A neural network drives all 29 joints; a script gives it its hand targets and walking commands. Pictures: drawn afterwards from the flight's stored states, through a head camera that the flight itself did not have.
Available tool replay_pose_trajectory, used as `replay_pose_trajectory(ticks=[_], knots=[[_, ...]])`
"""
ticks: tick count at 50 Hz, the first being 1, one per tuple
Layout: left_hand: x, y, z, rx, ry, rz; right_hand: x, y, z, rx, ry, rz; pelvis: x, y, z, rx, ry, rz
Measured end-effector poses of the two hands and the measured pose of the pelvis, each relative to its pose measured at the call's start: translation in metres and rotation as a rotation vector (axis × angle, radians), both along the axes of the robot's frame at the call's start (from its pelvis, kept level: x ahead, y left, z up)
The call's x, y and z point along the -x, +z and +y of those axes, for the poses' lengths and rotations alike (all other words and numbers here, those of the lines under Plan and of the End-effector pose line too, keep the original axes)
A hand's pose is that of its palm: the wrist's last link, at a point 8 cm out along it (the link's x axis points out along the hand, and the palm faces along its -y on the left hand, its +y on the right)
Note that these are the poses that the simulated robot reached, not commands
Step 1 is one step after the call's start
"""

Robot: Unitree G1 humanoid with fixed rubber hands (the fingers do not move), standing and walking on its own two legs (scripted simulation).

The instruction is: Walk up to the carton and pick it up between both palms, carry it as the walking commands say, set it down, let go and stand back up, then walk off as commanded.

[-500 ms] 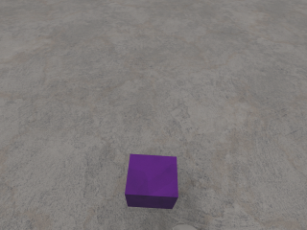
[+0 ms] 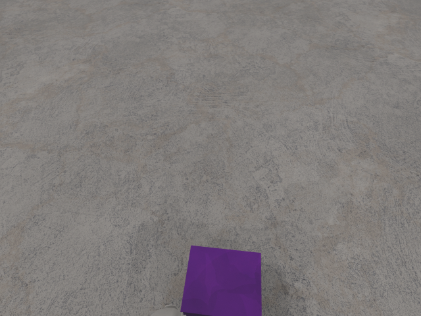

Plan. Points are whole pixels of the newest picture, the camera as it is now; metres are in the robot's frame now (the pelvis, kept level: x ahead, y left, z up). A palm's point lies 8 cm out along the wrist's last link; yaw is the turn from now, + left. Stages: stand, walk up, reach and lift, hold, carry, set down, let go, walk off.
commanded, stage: walk up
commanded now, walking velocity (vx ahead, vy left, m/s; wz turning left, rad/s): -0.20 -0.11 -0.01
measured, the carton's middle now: (222, 287) +0.32 -0.03 -0.65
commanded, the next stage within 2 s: none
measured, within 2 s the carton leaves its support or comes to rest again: neither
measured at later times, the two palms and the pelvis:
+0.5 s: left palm out of the picture +0.01 +0.16 -0.13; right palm out of the picture -0.01 -0.38 -0.16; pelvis -0.05 -0.10 -0.02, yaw -2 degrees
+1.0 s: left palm out of the picture -0.09 +0.19 -0.14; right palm out of the picture -0.07 -0.33 -0.13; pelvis -0.13 -0.07 -0.01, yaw +1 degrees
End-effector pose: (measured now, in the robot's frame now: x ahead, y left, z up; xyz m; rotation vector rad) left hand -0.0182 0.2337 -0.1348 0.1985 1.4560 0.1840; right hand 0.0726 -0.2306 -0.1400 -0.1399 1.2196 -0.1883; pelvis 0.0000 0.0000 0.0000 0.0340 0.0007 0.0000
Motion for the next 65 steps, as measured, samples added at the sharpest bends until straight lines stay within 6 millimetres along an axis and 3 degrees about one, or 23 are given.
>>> replay_pose_trajectory(ticks=[3,7,11,15,19,22,25,28,33,38,42,47,52,58,65], knots=[[-0.025,-0.020,0.017,-0.008,-0.016,-0.036,-0.001,-0.012,-0.005,0.059,-0.022,-0.019,-0.013,-0.020,0.008,0.069,-0.003,0.024],[-0.075,-0.022,0.028,-0.031,-0.032,-0.154,0.035,-0.005,-0.020,0.100,-0.046,0.064,-0.005,-0.019,-0.002,0.047,-0.014,0.011],[-0.105,-0.012,0.012,-0.009,-0.089,-0.228,0.071,0.007,-0.049,0.150,-0.070,0.134,0.009,-0.012,-0.014,0.080,-0.022,0.005],[-0.107,-0.006,-0.013,0.017,-0.125,-0.244,0.092,0.007,-0.078,0.156,-0.077,0.145,0.023,-0.011,-0.033,0.091,-0.031,0.010],[-0.088,-0.002,-0.041,0.009,-0.124,-0.247,0.096,-0.008,-0.112,0.118,-0.074,0.115,0.035,-0.018,-0.061,0.078,-0.031,0.020],[-0.056,-0.006,-0.057,-0.038,-0.104,-0.229,0.088,-0.025,-0.137,0.081,-0.060,0.076,0.044,-0.028,-0.086,0.031,-0.040,0.016],[-0.023,0.007,-0.077,-0.052,-0.077,-0.188,0.080,-0.019,-0.146,0.051,-0.043,0.054,0.050,-0.016,-0.097,-0.002,-0.027,0.006],[-0.005,0.021,-0.090,-0.057,-0.079,-0.167,0.074,-0.011,-0.148,0.011,-0.048,0.032,0.054,-0.003,-0.105,-0.034,-0.042,0.013],[-0.004,0.028,-0.095,-0.075,-0.073,-0.218,0.094,-0.011,-0.145,-0.021,-0.050,0.085,0.066,0.001,-0.113,-0.031,-0.010,0.012],[0.004,0.022,-0.093,-0.069,-0.057,-0.254,0.110,-0.008,-0.135,-0.015,-0.032,0.121,0.081,0.001,-0.111,-0.026,0.002,0.009],[0.021,0.013,-0.084,-0.039,-0.034,-0.248,0.114,-0.002,-0.123,0.012,-0.017,0.091,0.096,-0.001,-0.100,-0.017,0.006,0.006],[0.048,-0.009,-0.055,-0.009,0.001,-0.230,0.129,0.002,-0.105,0.064,-0.003,0.034,0.119,-0.012,-0.077,0.026,0.020,-0.004],[0.082,-0.008,-0.043,0.004,0.004,-0.168,0.147,0.017,-0.090,0.081,0.027,0.017,0.132,-0.002,-0.069,0.053,0.008,-0.005],[0.120,-0.010,-0.050,0.010,0.016,-0.082,0.153,0.008,-0.074,0.029,0.030,-0.019,0.141,-0.004,-0.067,0.032,-0.017,0.014],[0.138,-0.002,-0.074,0.011,0.012,-0.072,0.189,-0.009,-0.071,-0.041,-0.005,0.059,0.149,-0.002,-0.073,0.029,-0.017,-0.005]])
